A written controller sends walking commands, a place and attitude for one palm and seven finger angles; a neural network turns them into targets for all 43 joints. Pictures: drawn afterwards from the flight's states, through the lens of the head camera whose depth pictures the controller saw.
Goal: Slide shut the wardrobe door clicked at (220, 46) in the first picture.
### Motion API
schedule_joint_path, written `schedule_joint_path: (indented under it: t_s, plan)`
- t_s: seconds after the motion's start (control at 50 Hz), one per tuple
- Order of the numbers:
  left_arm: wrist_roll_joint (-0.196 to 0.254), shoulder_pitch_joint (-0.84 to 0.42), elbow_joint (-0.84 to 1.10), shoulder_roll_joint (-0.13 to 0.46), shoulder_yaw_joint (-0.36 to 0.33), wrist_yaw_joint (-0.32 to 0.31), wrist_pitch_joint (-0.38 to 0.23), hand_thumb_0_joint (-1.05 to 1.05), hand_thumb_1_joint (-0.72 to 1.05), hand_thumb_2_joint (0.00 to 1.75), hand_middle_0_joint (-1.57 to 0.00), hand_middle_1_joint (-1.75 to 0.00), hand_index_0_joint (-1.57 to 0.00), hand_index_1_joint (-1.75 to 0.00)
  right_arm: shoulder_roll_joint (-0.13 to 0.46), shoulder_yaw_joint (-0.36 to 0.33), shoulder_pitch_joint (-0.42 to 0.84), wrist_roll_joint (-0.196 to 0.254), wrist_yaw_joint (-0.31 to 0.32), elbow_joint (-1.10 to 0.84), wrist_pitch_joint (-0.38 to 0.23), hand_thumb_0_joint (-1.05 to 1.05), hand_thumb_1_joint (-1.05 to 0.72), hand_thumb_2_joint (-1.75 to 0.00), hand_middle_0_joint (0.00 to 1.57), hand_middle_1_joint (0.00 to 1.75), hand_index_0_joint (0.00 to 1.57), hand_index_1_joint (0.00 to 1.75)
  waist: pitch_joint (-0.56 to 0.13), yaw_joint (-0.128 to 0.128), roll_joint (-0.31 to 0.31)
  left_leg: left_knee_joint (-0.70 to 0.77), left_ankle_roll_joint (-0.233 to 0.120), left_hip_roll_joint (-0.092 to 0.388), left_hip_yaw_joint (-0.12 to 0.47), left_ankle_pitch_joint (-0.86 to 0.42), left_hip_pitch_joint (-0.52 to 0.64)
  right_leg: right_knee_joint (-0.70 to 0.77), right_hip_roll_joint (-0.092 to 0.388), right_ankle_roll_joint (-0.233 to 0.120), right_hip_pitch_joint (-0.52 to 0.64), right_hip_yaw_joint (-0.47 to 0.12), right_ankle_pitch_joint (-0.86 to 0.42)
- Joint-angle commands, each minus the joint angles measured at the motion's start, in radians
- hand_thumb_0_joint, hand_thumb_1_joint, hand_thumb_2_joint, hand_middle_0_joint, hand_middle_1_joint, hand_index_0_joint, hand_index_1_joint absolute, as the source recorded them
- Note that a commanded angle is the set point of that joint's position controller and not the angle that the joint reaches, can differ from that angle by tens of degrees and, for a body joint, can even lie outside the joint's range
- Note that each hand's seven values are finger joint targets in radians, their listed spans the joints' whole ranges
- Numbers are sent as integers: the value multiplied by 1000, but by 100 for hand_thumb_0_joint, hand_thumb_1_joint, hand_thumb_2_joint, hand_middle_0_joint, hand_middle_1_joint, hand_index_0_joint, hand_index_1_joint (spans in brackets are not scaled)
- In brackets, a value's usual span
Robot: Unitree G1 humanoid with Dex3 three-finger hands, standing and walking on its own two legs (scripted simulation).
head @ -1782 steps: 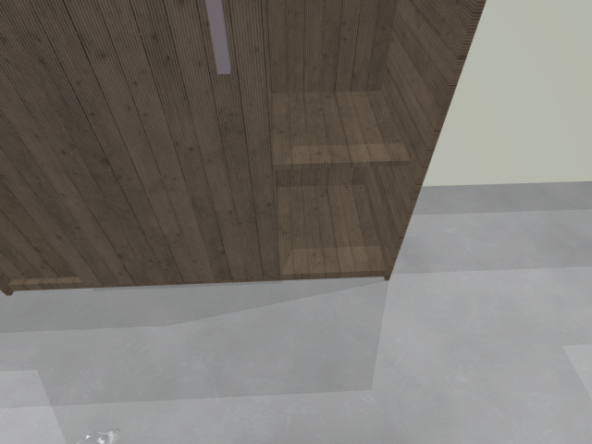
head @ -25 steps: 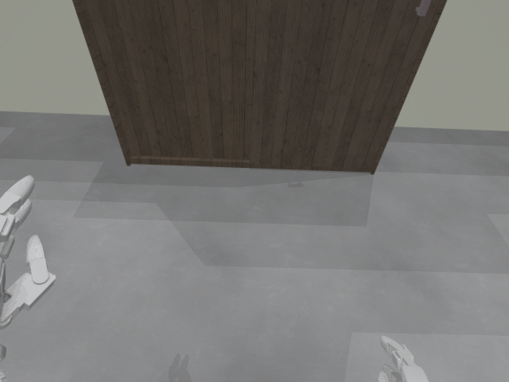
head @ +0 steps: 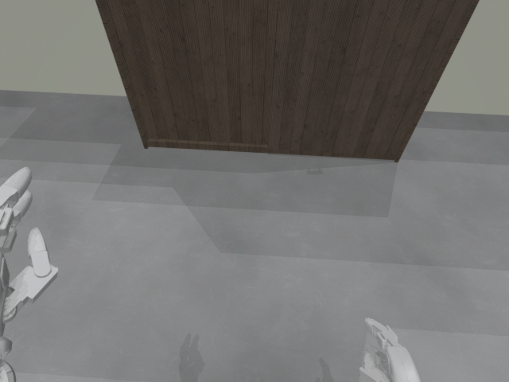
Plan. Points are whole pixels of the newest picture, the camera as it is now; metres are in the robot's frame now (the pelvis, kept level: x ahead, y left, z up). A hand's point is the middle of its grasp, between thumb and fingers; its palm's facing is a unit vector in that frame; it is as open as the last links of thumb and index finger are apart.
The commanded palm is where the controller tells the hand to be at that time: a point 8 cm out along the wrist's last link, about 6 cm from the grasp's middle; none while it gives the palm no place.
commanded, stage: stop stepping back and stand still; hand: left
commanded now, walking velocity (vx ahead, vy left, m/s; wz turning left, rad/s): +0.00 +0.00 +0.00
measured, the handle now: out of the picture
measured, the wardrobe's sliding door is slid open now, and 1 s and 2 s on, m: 0.00 0.00 0.00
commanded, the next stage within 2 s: let the arm hang, fingers relaxed in 0.22 s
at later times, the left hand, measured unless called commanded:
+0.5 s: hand (105, 374) +0.14 +0.25 -0.08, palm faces +0.07 -0.92 -0.39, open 7.4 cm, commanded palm none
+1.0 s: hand out of the picture -0.06 +0.18 -0.17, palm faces +0.02 -0.98 -0.20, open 7.4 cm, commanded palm none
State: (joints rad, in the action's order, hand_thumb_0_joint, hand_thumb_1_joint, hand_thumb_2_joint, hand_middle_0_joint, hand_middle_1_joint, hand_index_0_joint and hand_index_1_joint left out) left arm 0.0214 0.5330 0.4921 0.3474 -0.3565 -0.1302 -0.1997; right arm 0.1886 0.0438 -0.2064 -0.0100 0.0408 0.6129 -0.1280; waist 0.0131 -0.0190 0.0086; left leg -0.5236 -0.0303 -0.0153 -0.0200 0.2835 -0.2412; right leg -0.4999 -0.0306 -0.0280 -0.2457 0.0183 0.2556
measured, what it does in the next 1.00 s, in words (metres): stands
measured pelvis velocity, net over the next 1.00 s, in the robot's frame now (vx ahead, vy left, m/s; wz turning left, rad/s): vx -0.03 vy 0.00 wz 0.00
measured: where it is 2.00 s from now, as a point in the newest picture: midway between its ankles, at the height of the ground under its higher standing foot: outside the picture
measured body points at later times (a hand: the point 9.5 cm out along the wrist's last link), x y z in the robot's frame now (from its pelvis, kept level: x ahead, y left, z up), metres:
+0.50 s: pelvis -0.02 +0.01 -0.01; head -0.02 -0.01 +0.44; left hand +0.14 +0.30 -0.06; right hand +0.15 -0.24 -0.12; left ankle +0.00 +0.10 -0.74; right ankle +0.01 -0.10 -0.74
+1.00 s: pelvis -0.03 +0.00 +0.00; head -0.02 +0.00 +0.45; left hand -0.06 +0.23 -0.15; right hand -0.09 -0.21 -0.16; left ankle +0.00 +0.10 -0.74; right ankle +0.01 -0.10 -0.74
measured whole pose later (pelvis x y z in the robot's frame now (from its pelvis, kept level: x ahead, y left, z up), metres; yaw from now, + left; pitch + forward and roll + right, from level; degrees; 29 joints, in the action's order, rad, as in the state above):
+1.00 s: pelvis -0.03 +0.00 +0.00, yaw +0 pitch -1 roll +0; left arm -0.01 0.32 -1.12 0.16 0.00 -0.02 0.02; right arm 0.13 0.03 -0.40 -0.02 0.03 1.09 0.02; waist 0.05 0.00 0.00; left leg -0.44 -0.04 -0.03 -0.03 0.19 -0.22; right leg -0.46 -0.02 -0.02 -0.25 0.00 0.18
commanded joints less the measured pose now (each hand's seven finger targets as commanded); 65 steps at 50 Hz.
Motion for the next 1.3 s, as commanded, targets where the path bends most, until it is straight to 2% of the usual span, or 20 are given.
schedule_joint_path:
  t_s: [0.0,0.08,0.14,0.28,0.3,0.32,0.34,0.36,0.38,0.42,0.46,0.48,0.52,0.56,0.62,0.74,0.9,0.98,1.1,1.28]
  plan:
    - [8,4,231,186,-122,-18,-54,0,90,90,-20,-30,-20,-30,125,-58,106,0,14,-176,-40,0,-90,-90,20,30,20,30,-173,6,3,68,-1,53,49,-350,28,53,86,-4,152,-109,-397]
    - [15,21,232,189,-135,-20,-48,0,90,90,-20,-30,-20,-30,122,-58,114,2,23,-193,-20,0,-90,-90,20,30,20,30,-164,4,15,90,3,59,54,-398,33,54,71,5,161,-86,-403]
    - [15,18,260,200,-140,-22,-50,0,90,90,-20,-30,-20,-30,128,-61,119,0,26,-203,-14,0,-90,-90,20,30,20,30,-175,4,63,99,9,61,56,-449,45,45,62,8,170,-71,-415]
    - [17,21,237,167,-108,-21,-40,0,90,90,-20,-30,-20,-30,134,-63,112,3,30,-214,-3,0,-90,-90,20,30,20,30,-134,6,48,138,10,64,60,-350,13,80,56,18,154,-62,-331]
    - [-78,-44,-578,75,265,100,99,0,90,90,-20,-30,-20,-30,327,-134,148,24,-59,46,-33,0,-90,-90,20,30,20,30,-90,47,60,-18,-5,125,107,-426,5,-84,150,-19,-47,-53,-304]
    - [-62,-47,-610,83,225,112,158,0,90,90,-20,-30,-20,-30,312,-133,51,16,-64,40,31,0,-90,-90,20,30,20,30,-138,35,90,20,-4,144,106,-475,60,-91,112,-20,-105,-93,-152]
    - [-58,-85,-629,51,251,111,168,0,90,90,-20,-30,-20,-30,283,-122,41,8,-60,23,52,0,-90,-90,20,30,20,30,-149,33,43,26,-37,179,142,-502,36,-125,80,-3,-117,-53,-47]
    - [-54,-128,-668,43,263,115,178,0,90,90,-20,-30,-20,-30,273,-105,48,5,-55,11,65,0,-90,-90,20,30,20,30,-123,31,13,68,-77,216,206,-436,-40,-147,67,13,-104,-41,52]
    - [-53,-162,-718,46,271,118,183,0,90,90,-20,-30,-20,-30,264,-91,52,-3,-50,9,71,0,-90,-90,20,30,20,30,-94,27,-28,88,-101,226,250,-413,-88,-148,65,19,-79,-49,67]
    - [-52,-183,-844,46,288,120,194,0,90,90,-20,-30,-20,-30,245,-70,55,-10,-44,29,84,0,-90,-90,20,30,20,30,-85,5,-120,59,-81,181,224,-392,-113,-70,86,14,5,-83,-55]
    - [-48,-214,-981,39,312,120,201,0,90,90,-20,-30,-20,-30,198,-55,31,-13,-42,67,107,0,-90,-90,20,30,20,30,-73,13,-151,40,-32,100,151,-222,-78,17,153,-14,2,-177,-118]
    - [-45,-245,-1043,44,322,121,203,0,90,90,-20,-30,-20,-30,184,-49,14,-15,-40,91,119,0,-90,-90,20,30,20,30,-43,29,-131,39,-20,68,124,-140,-31,66,181,-32,-58,-218,-73]
    - [-40,-301,-1144,43,336,122,208,0,90,90,-20,-30,-20,-30,167,-37,-6,-18,-37,139,131,0,-90,-90,20,30,20,30,7,41,-40,90,-20,66,129,-93,27,116,160,-34,-128,-226,76]
    - [-39,-295,-1236,35,341,121,209,0,90,90,-20,-30,-20,-30,161,-31,-15,-15,-34,183,128,0,-90,-90,20,30,20,30,13,25,35,161,-32,90,159,-47,-30,115,116,-6,-45,-191,104]
    - [-35,-244,-1354,-9,334,119,203,0,90,90,-20,-30,-20,-30,131,-32,-54,-16,-24,254,126,0,-90,-90,20,30,20,30,-8,11,82,181,-31,78,139,18,-51,139,115,-12,25,-187,101]
    - [-29,-215,-1484,-34,345,117,195,0,90,90,-20,-30,-20,-30,88,-33,-169,-9,-15,361,130,0,-90,-90,20,30,20,30,17,21,-12,169,-31,79,127,-8,-10,189,123,-18,-3,-182,130]
    - [-31,-180,-1567,-86,343,111,198,0,90,90,-20,-30,-20,-30,55,-37,-236,-10,-5,429,123,0,-90,-90,20,30,20,30,63,15,9,228,-43,101,147,51,-58,151,103,-13,2,-150,94]
    - [-34,-175,-1577,-98,342,109,196,0,90,90,-20,-30,-20,-30,42,-40,-241,-11,-5,437,123,0,-90,-90,20,30,20,30,86,14,-37,226,-43,98,142,69,-73,157,104,-11,-13,-151,115]
    - [-37,-191,-1568,-109,339,106,195,0,90,90,-20,-30,-20,-30,26,-46,-242,-13,-7,443,122,0,-90,-90,20,30,20,30,115,22,-25,224,-39,95,138,79,-69,164,103,-11,-64,-156,139]
    - [-35,-200,-1564,-105,339,108,185,0,90,90,-20,-30,-20,-30,26,-46,-214,-10,-6,440,113,0,-90,-90,20,30,20,30,69,24,-21,201,-32,93,121,-26,-16,173,117,-11,-45,-163,76]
